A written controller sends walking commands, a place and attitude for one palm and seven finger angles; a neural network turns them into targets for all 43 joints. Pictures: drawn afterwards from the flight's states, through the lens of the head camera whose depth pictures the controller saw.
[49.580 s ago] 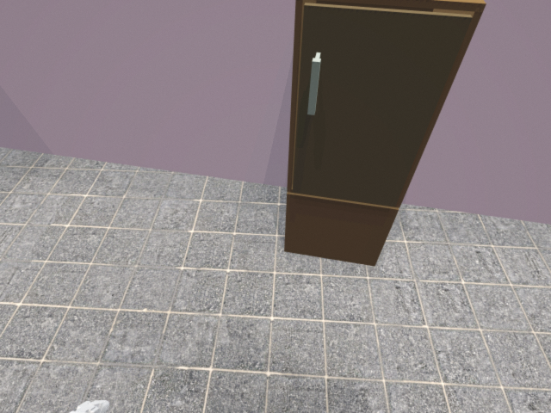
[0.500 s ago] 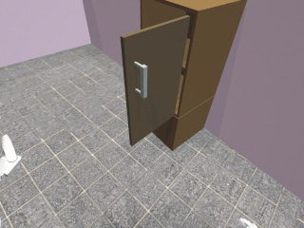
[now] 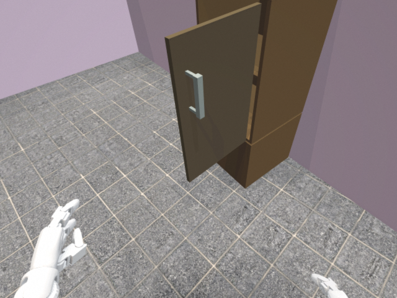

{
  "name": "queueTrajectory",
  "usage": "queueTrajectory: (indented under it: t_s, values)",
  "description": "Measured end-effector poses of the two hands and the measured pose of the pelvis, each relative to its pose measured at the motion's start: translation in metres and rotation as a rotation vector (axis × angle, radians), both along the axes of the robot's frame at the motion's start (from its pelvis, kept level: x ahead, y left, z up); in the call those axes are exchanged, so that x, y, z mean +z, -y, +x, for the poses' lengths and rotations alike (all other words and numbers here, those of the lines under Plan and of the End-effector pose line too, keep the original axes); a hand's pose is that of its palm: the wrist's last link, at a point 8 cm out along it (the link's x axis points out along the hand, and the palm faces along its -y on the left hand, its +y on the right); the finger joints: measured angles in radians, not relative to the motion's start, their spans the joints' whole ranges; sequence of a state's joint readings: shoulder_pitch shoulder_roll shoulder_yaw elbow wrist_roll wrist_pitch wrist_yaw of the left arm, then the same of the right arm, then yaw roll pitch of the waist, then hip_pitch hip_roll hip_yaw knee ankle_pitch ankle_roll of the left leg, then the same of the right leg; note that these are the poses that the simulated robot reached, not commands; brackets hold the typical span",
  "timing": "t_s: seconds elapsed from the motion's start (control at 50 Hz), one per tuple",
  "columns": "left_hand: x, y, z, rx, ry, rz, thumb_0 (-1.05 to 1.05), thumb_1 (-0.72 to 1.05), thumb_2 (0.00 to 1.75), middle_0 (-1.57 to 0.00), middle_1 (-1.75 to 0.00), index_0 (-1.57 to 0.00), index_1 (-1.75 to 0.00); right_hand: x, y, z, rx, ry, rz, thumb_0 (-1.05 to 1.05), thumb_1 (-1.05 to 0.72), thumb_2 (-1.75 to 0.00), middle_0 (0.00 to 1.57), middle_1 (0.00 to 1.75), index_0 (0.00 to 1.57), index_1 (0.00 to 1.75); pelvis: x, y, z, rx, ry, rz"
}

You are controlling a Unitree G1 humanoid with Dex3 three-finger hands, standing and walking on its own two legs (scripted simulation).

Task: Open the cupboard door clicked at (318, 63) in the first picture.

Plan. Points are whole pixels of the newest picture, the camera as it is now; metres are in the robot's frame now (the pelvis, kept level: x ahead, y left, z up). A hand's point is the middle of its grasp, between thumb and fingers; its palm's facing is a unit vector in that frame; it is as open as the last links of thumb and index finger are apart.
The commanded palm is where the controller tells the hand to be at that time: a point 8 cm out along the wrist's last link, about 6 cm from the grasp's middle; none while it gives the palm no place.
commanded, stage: let the arm hang, fingers relaxed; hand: left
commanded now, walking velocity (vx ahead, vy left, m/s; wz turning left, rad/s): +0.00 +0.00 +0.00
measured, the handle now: (194, 95) +0.64 +0.05 +0.08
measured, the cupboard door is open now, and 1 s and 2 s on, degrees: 95 95 95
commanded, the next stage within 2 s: look to check the result in 0.98 s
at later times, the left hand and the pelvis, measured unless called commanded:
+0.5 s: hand out of the picture -0.05 +0.21 -0.15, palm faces +0.03 -0.97 -0.23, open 7.3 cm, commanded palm none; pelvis +0.00 +0.02 +0.02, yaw +0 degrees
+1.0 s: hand out of the picture +0.02 +0.20 -0.15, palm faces +0.01 -0.98 -0.20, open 7.4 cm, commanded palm none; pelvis +0.00 +0.02 +0.02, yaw -1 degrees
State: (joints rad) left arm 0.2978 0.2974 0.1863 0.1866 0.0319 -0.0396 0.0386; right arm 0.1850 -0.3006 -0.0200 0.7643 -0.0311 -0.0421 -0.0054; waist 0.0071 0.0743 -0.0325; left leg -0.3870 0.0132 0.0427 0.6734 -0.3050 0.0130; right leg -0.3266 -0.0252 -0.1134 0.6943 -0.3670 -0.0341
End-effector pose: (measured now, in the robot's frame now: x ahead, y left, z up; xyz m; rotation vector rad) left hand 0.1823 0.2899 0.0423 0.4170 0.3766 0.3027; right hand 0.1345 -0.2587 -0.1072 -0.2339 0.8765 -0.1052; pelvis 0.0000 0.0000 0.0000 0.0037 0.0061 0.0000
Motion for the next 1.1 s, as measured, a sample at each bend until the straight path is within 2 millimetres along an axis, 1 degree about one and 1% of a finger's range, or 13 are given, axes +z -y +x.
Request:
queueTrajectory:
  t_s: [0.04, 0.08, 0.12, 0.14, 0.2, 0.3, 0.36, 0.42, 0.48, 0.54, 0.76, 0.9, 1.1]
  values:
    - [-0.065, 0.016, -0.022, 0.026, -0.264, -0.122, 0.0, 0.9, 0.9, -0.19, -0.3, -0.2, -0.3, -0.006, -0.006, -0.006, -0.004, -0.049, 0.012, 0.01, -0.91, -0.89, 0.2, 0.3, 0.2, 0.3, 0.0, -0.001, -0.001, -0.001, 0.007, 0.003]
    - [-0.116, 0.04, -0.056, 0.027, -0.493, -0.23, 0.0, 0.9, 0.9, -0.19, -0.3, -0.2, -0.3, -0.007, -0.014, -0.016, -0.016, -0.103, 0.024, 0.01, -0.91, -0.89, 0.2, 0.3, 0.2, 0.3, 0.003, -0.001, -0.001, -0.004, 0.016, 0.007]
    - [-0.151, 0.067, -0.095, 0.022, -0.682, -0.328, 0.01, 0.91, 0.9, -0.19, -0.3, -0.2, -0.3, -0.007, -0.022, -0.032, -0.031, -0.165, 0.031, 0.0, -0.91, -0.89, 0.2, 0.3, 0.2, 0.3, 0.006, -0.001, 0.0, -0.006, 0.025, 0.009]
    - [-0.16, 0.072, -0.111, 0.066, -0.726, -0.369, 0.0, 0.93, 0.9, -0.2, -0.3, -0.2, -0.3, -0.007, -0.026, -0.041, -0.036, -0.2, 0.032, 0.0, -0.91, -0.89, 0.2, 0.3, 0.2, 0.3, 0.008, -0.001, -0.001, -0.003, 0.027, 0.007]
    - [-0.168, 0.063, -0.144, 0.143, -0.807, -0.385, -0.04, 1.02, 0.9, -0.21, -0.3, -0.21, -0.3, -0.008, -0.036, -0.069, -0.039, -0.32, 0.033, 0.0, -0.91, -0.89, 0.2, 0.3, 0.2, 0.3, 0.014, 0.0, -0.002, 0.007, 0.03, -0.008]
    - [-0.167, 0.048, -0.196, 0.189, -0.965, -0.376, -0.03, 0.99, 0.9, -0.21, -0.3, -0.21, -0.3, -0.01, -0.033, -0.105, -0.087, -0.448, 0.011, -0.01, -0.94, -0.89, 0.2, 0.3, 0.21, 0.3, 0.02, -0.008, -0.003, 0.007, 0.027, -0.018]
    - [-0.163, 0.041, -0.218, 0.214, -1.035, -0.366, -0.02, 0.96, 0.9, -0.2, -0.3, -0.21, -0.3, -0.011, -0.035, -0.123, -0.102, -0.499, 0.015, 0.0, -0.94, -0.89, 0.2, 0.3, 0.21, 0.3, 0.022, -0.012, -0.003, 0.003, 0.027, -0.017]
    - [-0.16, 0.036, -0.231, 0.231, -1.077, -0.356, -0.01, 0.94, 0.9, -0.2, -0.3, -0.21, -0.3, -0.014, -0.04, -0.137, -0.113, -0.534, 0.025, 0.0, -0.93, -0.89, 0.2, 0.3, 0.2, 0.3, 0.023, -0.016, -0.003, 0.0, 0.029, -0.015]
    - [-0.157, 0.032, -0.235, 0.235, -1.09, -0.346, 0.0, 0.92, 0.9, -0.2, -0.3, -0.2, -0.3, -0.016, -0.047, -0.147, -0.122, -0.555, 0.04, 0.0, -0.92, -0.89, 0.2, 0.3, 0.2, 0.3, 0.024, -0.019, -0.004, -0.004, 0.033, -0.013]
    - [-0.156, 0.029, -0.231, 0.229, -1.08, -0.339, 0.0, 0.91, 0.9, -0.2, -0.3, -0.2, -0.3, -0.018, -0.054, -0.152, -0.128, -0.561, 0.057, 0.0, -0.92, -0.89, 0.2, 0.3, 0.2, 0.3, 0.024, -0.022, -0.004, -0.008, 0.035, -0.011]
    - [-0.159, 0.036, -0.184, 0.161, -0.965, -0.339, 0.0, 0.9, 0.9, -0.2, -0.3, -0.2, -0.3, -0.022, -0.07, -0.148, -0.142, -0.52, 0.1, 0.0, -0.91, -0.89, 0.2, 0.3, 0.2, 0.3, 0.024, -0.025, -0.003, -0.018, 0.039, -0.005]
    - [-0.16, 0.043, -0.167, 0.133, -0.93, -0.347, 0.0, 0.9, 0.9, -0.2, -0.3, -0.2, -0.3, -0.021, -0.066, -0.146, -0.153, -0.511, 0.096, 0.0, -0.91, -0.89, 0.2, 0.3, 0.2, 0.3, 0.024, -0.024, -0.001, -0.021, 0.039, -0.003]
    - [-0.159, 0.041, -0.169, 0.145, -0.958, -0.338, 0.0, 0.9, 0.9, -0.2, -0.3, -0.2, -0.3, -0.019, -0.053, -0.143, -0.158, -0.523, 0.074, 0.0, -0.91, -0.89, 0.2, 0.3, 0.2, 0.3, 0.025, -0.019, 0.002, -0.021, 0.037, -0.003]
